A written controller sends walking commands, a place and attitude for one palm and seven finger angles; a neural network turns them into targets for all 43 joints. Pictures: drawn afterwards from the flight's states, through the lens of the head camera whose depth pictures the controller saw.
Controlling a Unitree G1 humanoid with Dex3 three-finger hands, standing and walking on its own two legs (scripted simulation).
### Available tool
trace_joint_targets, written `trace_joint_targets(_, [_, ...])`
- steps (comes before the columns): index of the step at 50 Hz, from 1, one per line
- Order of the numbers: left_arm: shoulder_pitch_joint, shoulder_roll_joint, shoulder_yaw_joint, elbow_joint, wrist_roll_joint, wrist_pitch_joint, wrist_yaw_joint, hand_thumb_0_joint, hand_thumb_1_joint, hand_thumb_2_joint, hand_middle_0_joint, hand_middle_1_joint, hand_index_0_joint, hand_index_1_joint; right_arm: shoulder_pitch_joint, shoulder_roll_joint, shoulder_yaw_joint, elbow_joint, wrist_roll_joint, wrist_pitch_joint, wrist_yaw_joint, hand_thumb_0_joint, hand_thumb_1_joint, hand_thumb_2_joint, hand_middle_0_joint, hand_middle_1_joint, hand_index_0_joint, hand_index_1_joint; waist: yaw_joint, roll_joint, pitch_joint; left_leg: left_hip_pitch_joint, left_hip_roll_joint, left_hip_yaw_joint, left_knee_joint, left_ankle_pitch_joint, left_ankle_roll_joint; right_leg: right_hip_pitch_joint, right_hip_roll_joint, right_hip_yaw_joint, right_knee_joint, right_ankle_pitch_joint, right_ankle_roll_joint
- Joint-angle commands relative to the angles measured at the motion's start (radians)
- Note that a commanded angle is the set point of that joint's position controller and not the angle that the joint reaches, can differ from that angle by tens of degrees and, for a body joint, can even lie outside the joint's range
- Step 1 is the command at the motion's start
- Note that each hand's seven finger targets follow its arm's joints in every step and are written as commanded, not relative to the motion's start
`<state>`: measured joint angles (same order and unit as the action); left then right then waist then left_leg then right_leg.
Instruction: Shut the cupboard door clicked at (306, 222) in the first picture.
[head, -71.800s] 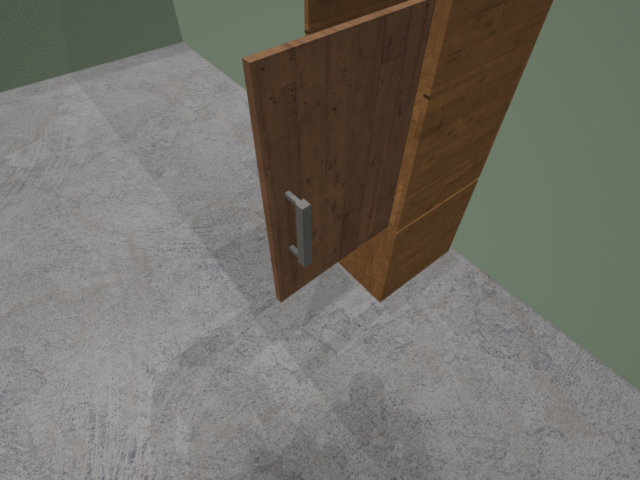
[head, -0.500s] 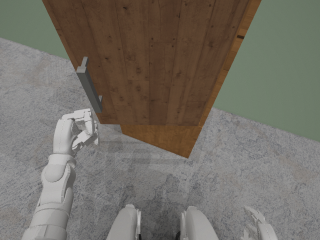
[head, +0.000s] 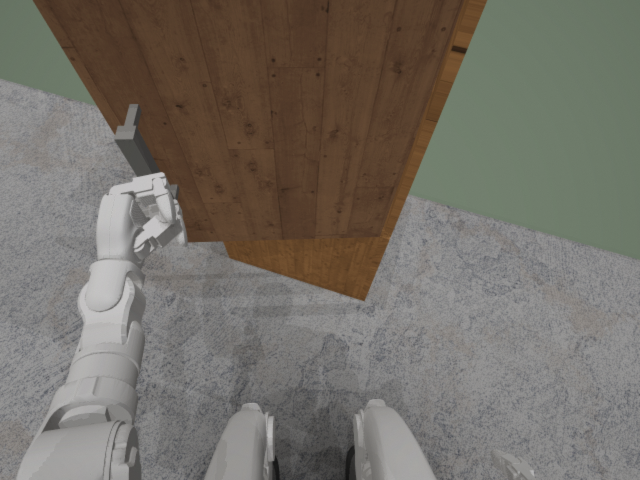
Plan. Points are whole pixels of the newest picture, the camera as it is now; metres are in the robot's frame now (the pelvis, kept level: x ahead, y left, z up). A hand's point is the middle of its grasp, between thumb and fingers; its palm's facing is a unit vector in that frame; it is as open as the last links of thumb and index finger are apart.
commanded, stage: bring the fist close to the handle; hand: left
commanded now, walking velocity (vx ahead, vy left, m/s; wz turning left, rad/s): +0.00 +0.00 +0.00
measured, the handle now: (154, 168) +0.50 +0.21 +0.04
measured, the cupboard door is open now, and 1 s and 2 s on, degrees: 21 11 0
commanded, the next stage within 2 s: push the door shut along its arc in 0.16 s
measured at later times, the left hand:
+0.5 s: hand (169, 214) +0.43 +0.18 +0.04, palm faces -0.03 -1.00 -0.04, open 3.1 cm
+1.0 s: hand (186, 174) +0.49 +0.17 +0.04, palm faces -0.16 -0.99 -0.03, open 3.1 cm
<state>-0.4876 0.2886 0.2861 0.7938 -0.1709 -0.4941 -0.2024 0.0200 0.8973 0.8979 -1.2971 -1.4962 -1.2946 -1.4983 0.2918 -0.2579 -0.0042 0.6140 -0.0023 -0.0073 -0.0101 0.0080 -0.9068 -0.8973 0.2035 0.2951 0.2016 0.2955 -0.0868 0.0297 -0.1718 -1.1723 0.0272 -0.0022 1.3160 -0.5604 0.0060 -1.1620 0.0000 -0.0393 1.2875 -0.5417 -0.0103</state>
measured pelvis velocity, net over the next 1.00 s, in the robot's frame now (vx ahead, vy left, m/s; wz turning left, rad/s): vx -0.02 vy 0.01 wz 0.00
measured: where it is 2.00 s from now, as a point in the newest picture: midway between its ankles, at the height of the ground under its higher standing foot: outside the picture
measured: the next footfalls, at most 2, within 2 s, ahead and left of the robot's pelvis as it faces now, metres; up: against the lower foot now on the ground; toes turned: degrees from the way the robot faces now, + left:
none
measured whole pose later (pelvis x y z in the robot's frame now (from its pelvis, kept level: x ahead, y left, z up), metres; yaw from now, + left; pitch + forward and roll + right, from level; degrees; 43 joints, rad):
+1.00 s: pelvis -0.02 +0.01 -0.02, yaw +0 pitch +28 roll -4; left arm -0.91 0.49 0.30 1.14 -0.12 -0.45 -0.36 0.02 0.90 0.90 -1.31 -1.50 -1.31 -1.50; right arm 0.33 -0.28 0.02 0.66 -0.01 0.00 -0.01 0.01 -0.91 -0.90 0.20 0.30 0.20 0.30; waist -0.17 0.04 -0.15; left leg -1.34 0.03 -0.04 1.41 -0.56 0.01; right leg -1.29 0.00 -0.08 1.34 -0.53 -0.01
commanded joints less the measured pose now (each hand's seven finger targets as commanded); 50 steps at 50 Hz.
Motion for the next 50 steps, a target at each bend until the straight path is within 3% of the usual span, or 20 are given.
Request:
trace_joint_targets(1, [-0.311,0.208,0.050,-0.221,-0.009,-0.085,0.018,0.000,0.900,0.900,-1.300,-1.500,-1.300,-1.500,0.054,-0.150,-0.058,-0.105,0.002,-0.032,-0.017,0.000,-0.900,-0.900,0.200,0.300,0.200,0.300,0.006,0.011,-0.441,0.241,-0.027,-0.018,-0.167,0.270,0.017,0.303,0.011,0.040,-0.171,0.297,-0.008])
trace_joint_targets(3, [-0.309,0.185,0.032,-0.235,-0.008,-0.099,0.022,0.000,0.900,0.900,-1.300,-1.500,-1.300,-1.500,0.058,-0.150,-0.060,-0.101,-0.001,-0.033,-0.015,0.000,-0.900,-0.900,0.200,0.300,0.200,0.300,0.006,0.023,-0.449,0.277,-0.026,-0.025,-0.173,0.285,0.013,0.294,0.013,0.031,-0.169,0.301,-0.011])
trace_joint_targets(8, [-0.325,0.179,0.021,-0.169,-0.006,-0.100,0.007,0.000,0.900,0.900,-1.300,-1.500,-1.300,-1.500,0.055,-0.154,-0.058,-0.088,0.000,-0.030,-0.018,0.000,-0.900,-0.900,0.200,0.300,0.200,0.300,-0.010,0.010,-0.389,0.247,-0.026,-0.026,-0.174,0.230,0.015,0.261,0.013,0.032,-0.185,0.247,-0.010])
trace_joint_targets(11, [-0.308,0.178,0.026,-0.197,-0.014,-0.105,0.001,0.000,0.900,0.900,-1.300,-1.500,-1.300,-1.500,0.055,-0.155,-0.062,-0.091,-0.001,-0.034,-0.018,0.000,-0.900,-0.900,0.200,0.300,0.200,0.300,0.006,0.036,-0.463,0.303,-0.026,-0.028,-0.169,0.288,0.012,0.273,0.013,0.030,-0.171,0.295,-0.014])
trace_joint_targets(14, [-0.264,0.177,0.026,-0.183,-0.018,-0.093,-0.011,0.000,0.900,0.900,-1.300,-1.500,-1.300,-1.500,0.052,-0.152,-0.060,-0.095,0.002,-0.028,-0.013,0.000,-0.900,-0.900,0.200,0.300,0.200,0.300,0.010,0.017,-0.435,0.283,-0.026,-0.025,-0.171,0.300,0.011,0.294,0.013,0.029,-0.173,0.318,-0.013])
trace_joint_targets(18, [-0.403,0.204,0.017,-0.138,-0.005,-0.092,-0.030,0.000,0.900,0.900,-1.300,-1.500,-1.300,-1.500,0.052,-0.156,-0.055,-0.082,0.004,-0.024,-0.022,0.000,-0.900,-0.900,0.200,0.300,0.200,0.300,-0.028,0.011,-0.378,0.251,-0.025,-0.034,-0.160,0.243,0.016,0.244,0.013,0.032,-0.178,0.263,-0.012])
trace_joint_targets(19, [-0.419,0.239,0.044,-0.122,-0.003,-0.095,-0.033,0.000,0.900,0.900,-1.300,-1.500,-1.300,-1.500,0.054,-0.162,-0.055,-0.081,0.004,-0.023,-0.025,0.000,-0.900,-0.900,0.200,0.300,0.200,0.300,-0.022,-0.002,-0.384,0.244,-0.026,-0.038,-0.159,0.234,0.016,0.248,0.013,0.033,-0.176,0.249,-0.013])
trace_joint_targets(21, [-0.501,0.258,0.043,-0.124,-0.002,-0.108,-0.047,0.000,0.900,0.900,-1.300,-1.500,-1.300,-1.500,0.052,-0.164,-0.052,-0.073,0.002,-0.028,-0.031,0.000,-0.900,-0.900,0.200,0.300,0.200,0.300,-0.029,0.049,-0.421,0.272,-0.025,-0.043,-0.146,0.249,0.015,0.218,0.012,0.033,-0.161,0.251,-0.016])
trace_joint_targets(24, [-0.517,0.208,-0.002,-0.090,-0.005,-0.105,-0.073,0.000,0.900,0.900,-1.300,-1.500,-1.300,-1.500,0.062,-0.165,-0.056,-0.069,0.002,-0.029,-0.026,0.000,-0.900,-0.900,0.200,0.300,0.200,0.300,-0.035,0.088,-0.460,0.348,-0.021,-0.058,-0.146,0.298,0.007,0.176,0.015,0.019,-0.154,0.263,-0.022])
trace_joint_targets(29, [-0.614,0.246,0.006,0.001,0.003,-0.072,-0.096,0.000,0.900,0.900,-1.300,-1.500,-1.300,-1.500,0.081,-0.175,-0.052,-0.059,0.007,-0.018,-0.024,0.000,-0.900,-0.900,0.200,0.300,0.200,0.300,-0.063,0.042,-0.430,0.278,-0.022,-0.062,-0.134,0.253,0.017,0.170,0.016,0.022,-0.157,0.232,-0.018])
trace_joint_targets(34, [-0.740,0.262,-0.012,0.074,0.017,-0.056,-0.122,0.000,0.900,0.900,-1.300,-1.500,-1.300,-1.500,0.103,-0.185,-0.048,-0.042,0.006,-0.018,-0.026,0.000,-0.900,-0.900,0.200,0.300,0.200,0.300,-0.105,0.049,-0.414,0.246,-0.021,-0.068,-0.111,0.199,0.026,0.113,0.021,0.023,-0.159,0.176,-0.020])
trace_joint_targets(35, [-0.750,0.289,0.004,0.075,0.019,-0.060,-0.128,0.000,0.900,0.900,-1.300,-1.500,-1.300,-1.500,0.112,-0.189,-0.046,-0.048,0.003,-0.020,-0.027,0.000,-0.900,-0.900,0.200,0.300,0.200,0.300,-0.098,0.062,-0.437,0.251,-0.023,-0.073,-0.108,0.210,0.027,0.112,0.023,0.020,-0.149,0.177,-0.025])
trace_joint_targets(38, [-0.805,0.264,-0.039,0.118,0.028,-0.041,-0.150,0.000,0.900,0.900,-1.300,-1.500,-1.300,-1.500,0.121,-0.191,-0.044,-0.036,0.004,-0.018,-0.023,0.000,-0.900,-0.900,0.200,0.300,0.200,0.300,-0.121,0.098,-0.439,0.258,-0.020,-0.078,-0.101,0.194,0.026,0.066,0.023,0.018,-0.146,0.158,-0.025])
trace_joint_targets(42, [-0.857,0.327,0.001,0.121,0.029,-0.026,-0.167,0.000,0.900,0.900,-1.300,-1.500,-1.300,-1.500,0.147,-0.203,-0.043,-0.031,0.001,-0.018,-0.024,0.000,-0.900,-0.900,0.200,0.300,0.200,0.300,-0.122,0.115,-0.496,0.277,-0.016,-0.088,-0.090,0.237,0.028,0.065,0.026,0.013,-0.133,0.179,-0.029])
trace_joint_targets(44, [-0.899,0.312,-0.025,0.110,0.035,-0.017,-0.172,0.000,0.900,0.900,-1.300,-1.500,-1.300,-1.500,0.156,-0.203,-0.041,-0.025,-0.001,-0.016,-0.020,0.000,-0.900,-0.900,0.200,0.300,0.200,0.300,-0.137,0.147,-0.506,0.305,-0.013,-0.095,-0.088,0.252,0.026,0.033,0.027,0.008,-0.129,0.184,-0.030])
trace_joint_targets(46, [-0.902,0.356,0.014,0.120,0.034,-0.014,-0.173,0.000,0.900,0.900,-1.300,-1.500,-1.300,-1.500,0.170,-0.209,-0.042,-0.023,-0.001,-0.016,-0.018,0.000,-0.900,-0.900,0.200,0.300,0.200,0.300,-0.127,0.150,-0.526,0.313,-0.010,-0.101,-0.088,0.270,0.024,0.039,0.029,0.004,-0.124,0.190,-0.031])
trace_joint_targets(49, [-0.924,0.382,0.024,0.144,0.049,0.003,-0.170,0.000,0.900,0.900,-1.300,-1.500,-1.300,-1.500,0.178,-0.208,-0.036,-0.021,-0.002,-0.010,-0.016,0.000,-0.900,-0.900,0.200,0.300,0.200,0.300,-0.138,0.139,-0.503,0.278,-0.009,-0.098,-0.082,0.254,0.027,0.037,0.032,0.005,-0.125,0.180,-0.030])
trace_joint_targets(50, [-0.956,0.369,0.010,0.148,0.051,0.002,-0.169,0.000,0.900,0.900,-1.300,-1.500,-1.300,-1.500,0.185,-0.206,-0.034,-0.019,-0.004,-0.013,-0.015,0.000,-0.900,-0.900,0.200,0.300,0.200,0.300,-0.153,0.143,-0.486,0.281,-0.010,-0.102,-0.083,0.251,0.029,0.016,0.034,0.000,-0.125,0.174,-0.030])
